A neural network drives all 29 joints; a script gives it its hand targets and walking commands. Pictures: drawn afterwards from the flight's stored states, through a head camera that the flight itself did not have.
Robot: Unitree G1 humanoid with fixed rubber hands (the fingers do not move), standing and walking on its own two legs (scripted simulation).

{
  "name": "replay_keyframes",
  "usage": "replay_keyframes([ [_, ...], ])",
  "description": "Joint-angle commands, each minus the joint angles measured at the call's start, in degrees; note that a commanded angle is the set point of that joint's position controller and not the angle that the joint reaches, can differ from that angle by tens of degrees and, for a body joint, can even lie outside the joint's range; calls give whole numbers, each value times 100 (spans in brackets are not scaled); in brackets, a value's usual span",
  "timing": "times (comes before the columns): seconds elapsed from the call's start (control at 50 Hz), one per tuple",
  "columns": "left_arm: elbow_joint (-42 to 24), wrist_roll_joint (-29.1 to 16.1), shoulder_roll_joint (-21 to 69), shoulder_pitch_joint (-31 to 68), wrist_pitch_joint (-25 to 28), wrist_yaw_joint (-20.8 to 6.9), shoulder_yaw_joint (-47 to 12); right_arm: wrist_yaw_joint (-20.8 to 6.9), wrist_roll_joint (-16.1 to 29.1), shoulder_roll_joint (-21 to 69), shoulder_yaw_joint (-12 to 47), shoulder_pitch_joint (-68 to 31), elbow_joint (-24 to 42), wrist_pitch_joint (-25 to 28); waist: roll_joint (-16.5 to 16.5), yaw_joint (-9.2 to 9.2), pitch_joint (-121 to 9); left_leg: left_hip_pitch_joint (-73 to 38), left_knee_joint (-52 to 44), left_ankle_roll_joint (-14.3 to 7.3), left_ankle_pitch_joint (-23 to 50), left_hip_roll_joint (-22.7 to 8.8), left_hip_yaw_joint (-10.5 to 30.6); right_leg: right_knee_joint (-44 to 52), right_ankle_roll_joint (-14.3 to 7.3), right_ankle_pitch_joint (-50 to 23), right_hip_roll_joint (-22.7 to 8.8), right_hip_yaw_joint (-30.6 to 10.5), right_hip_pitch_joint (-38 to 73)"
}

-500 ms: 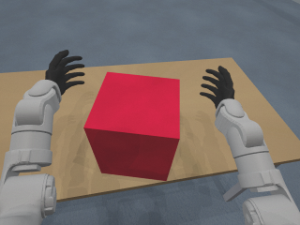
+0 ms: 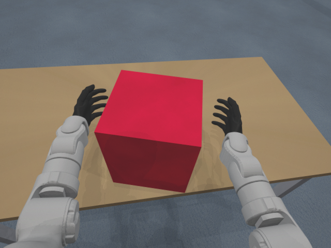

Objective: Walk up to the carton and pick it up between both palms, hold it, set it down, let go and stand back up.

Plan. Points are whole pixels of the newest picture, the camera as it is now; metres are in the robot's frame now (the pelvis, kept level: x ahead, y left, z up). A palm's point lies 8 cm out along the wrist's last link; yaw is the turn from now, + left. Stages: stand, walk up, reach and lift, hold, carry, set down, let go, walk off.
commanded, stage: reach and lift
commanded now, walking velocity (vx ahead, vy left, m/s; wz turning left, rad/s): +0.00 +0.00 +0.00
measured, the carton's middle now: (154, 134) +0.39 +0.02 +0.02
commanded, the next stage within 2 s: none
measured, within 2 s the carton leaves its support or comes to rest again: neither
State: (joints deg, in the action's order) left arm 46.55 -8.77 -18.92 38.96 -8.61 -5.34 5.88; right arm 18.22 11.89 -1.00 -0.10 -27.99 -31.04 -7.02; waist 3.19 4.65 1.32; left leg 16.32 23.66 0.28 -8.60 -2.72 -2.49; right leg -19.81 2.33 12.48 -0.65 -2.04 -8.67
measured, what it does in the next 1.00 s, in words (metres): stands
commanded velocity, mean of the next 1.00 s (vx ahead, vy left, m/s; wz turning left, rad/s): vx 0.00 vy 0.00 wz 0.00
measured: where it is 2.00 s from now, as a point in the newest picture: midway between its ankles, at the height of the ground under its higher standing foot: outside the picture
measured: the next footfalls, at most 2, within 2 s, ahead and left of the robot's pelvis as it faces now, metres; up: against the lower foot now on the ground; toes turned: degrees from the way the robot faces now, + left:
none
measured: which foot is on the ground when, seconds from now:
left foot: down 0.00-1.00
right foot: down 0.00-1.00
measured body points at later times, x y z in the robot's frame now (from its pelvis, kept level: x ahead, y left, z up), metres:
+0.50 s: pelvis +0.00 +0.01 -0.01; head +0.03 +0.05 +0.44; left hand +0.43 +0.18 +0.06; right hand +0.37 -0.15 +0.05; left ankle +0.04 +0.12 -0.74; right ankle -0.02 -0.15 -0.74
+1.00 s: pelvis -0.01 +0.01 -0.01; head +0.03 +0.07 +0.44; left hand +0.43 +0.17 +0.06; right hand +0.38 -0.13 +0.06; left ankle +0.04 +0.12 -0.74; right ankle -0.02 -0.15 -0.74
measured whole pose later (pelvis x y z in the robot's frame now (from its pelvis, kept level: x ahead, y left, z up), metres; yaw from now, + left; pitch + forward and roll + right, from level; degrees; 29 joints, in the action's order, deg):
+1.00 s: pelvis -0.01 +0.01 -0.01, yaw +2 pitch +6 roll -2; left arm 57.0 7.0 -9.3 46.2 1.3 -2.8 10.8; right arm 17.5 -0.8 5.5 -13.7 -37.3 -56.1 13.3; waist 5.1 5.0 -2.3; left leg 25.0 27.7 -0.6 -8.7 -1.8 -0.4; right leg -22.4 3.2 12.4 -1.4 0.5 -15.9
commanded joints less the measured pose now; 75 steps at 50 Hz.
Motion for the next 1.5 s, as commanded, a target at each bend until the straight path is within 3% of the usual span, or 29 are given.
replay_keyframes([
  [0.0, 131, 30, -697, 2905, 953, 147, -50, -51, -321, -229, -209, -2419, -270, 713, -832, 103, -2791, -1656, 235, -2, 478, 207, 0, 62, -79, -1021, 180, 444, -1069],
  [0.1, 930, 139, -407, 2788, 1314, 123, -179, -17, -165, -283, -139, -2469, -1279, 1266, -821, 183, -2941, -1599, 568, 127, 987, 186, 92, -105, -48, -1352, 203, 503, -1377],
  [0.2, 929, 181, -320, 2981, 1407, 187, -219, 68, -43, -422, -208, -2747, -1411, 1693, -859, 241, -3156, -1721, 800, 252, 1442, 198, 109, -182, 11, -1687, 281, 576, -1554],
  [0.3, 848, 207, -277, 3060, 1360, 279, -202, 68, 66, -435, -138, -2861, -1327, 1731, -871, 122, -3229, -1775, 793, 258, 1483, 194, 92, -165, 4, -1536, 318, 608, -1636],
  [0.32, 435, 346, -265, 2698, 1351, 311, -41, 46, 157, -248, 139, -2360, -1385, 1829, -971, -169, -3449, -2108, 804, 329, 2116, 131, 141, -255, -44, -1910, 362, 610, -1159],
  [0.34, 405, 451, -241, 2697, 1300, 308, -21, 28, 225, -314, 145, -2383, -1428, 1871, -1091, -89, -3482, -2172, 843, 385, 2363, 132, 137, -219, -57, -1972, 365, 599, -1186],
  [0.36, 341, 490, -196, 2657, 1283, 311, 31, 13, 264, -319, 201, -2360, -1468, 1885, -1089, -172, -3535, -2234, 859, 392, 2469, 135, 125, -202, -64, -1941, 373, 605, -1188],
  [0.42, 451, 472, -96, 2648, 1162, 315, -55, 20, 261, -316, 111, -2493, -1435, 1835, -1002, -76, -3087, -1995, 754, 355, 2074, 145, 128, -89, -82, -1577, 358, 592, -1283],
  [0.52, 401, 256, 303, 3088, 1154, 360, -377, 59, -111, -106, -173, -2963, -1078, 1720, -739, 50, -2769, -1530, 533, 186, 795, 100, 109, 0, -107, -729, 283, 612, -1642],
  [0.62, 580, 482, 553, 3198, 1194, 450, -303, 98, -497, 170, -491, -3001, -1458, 1660, -689, 108, -2908, -1331, 481, 91, 341, 74, 138, -35, -100, -470, 219, 638, -1789],
  [0.78, 507, 1176, 1176, 3128, 1160, 297, 29, 78, -1026, 774, -786, -2983, -1772, 1934, -654, 111, -2801, -1389, 448, 70, 761, 105, 92, 66, -9, -598, 116, 679, -1505],
  [0.96, 319, 1892, 1728, 2963, 1157, 175, 375, -184, -1656, 1183, -1183, -2717, -2008, 2266, -806, 92, -2394, -1567, 138, 126, 690, 143, -66, 260, 44, -365, 105, 846, -1253],
  [1.12, 629, 2881, 3213, 2559, 1303, -247, 757, -719, -2772, 2501, -1566, -2500, -2206, 2642, -753, -22, -2103, -1881, -197, 184, 1100, 205, -256, 542, 71, -685, 219, 959, -596],
  [1.24, 984, 3330, 4715, 2318, 1459, -698, 590, -1211, -3335, 3707, -1227, -2586, -2285, 2883, -711, -197, -1959, -2154, -283, 335, 2004, 184, -351, 709, -42, -1265, 386, 927, 39],
  [1.34, 771, 3366, 4846, 2144, 1401, -801, 550, -1166, -3326, 3758, -1023, -2384, -2379, 2979, -600, -173, -1573, -2256, -357, 323, 2327, 186, -404, 810, -17, -1446, 417, 892, 332],
  [1.48, 384, 3358, 4683, 1923, 1116, -919, 565, -899, -3190, 3616, -823, -2068, -2297, 3064, -453, -86, -1313, -2133, -479, 206, 1949, 254, -469, 872, 104, -1582, 330, 889, 573],
])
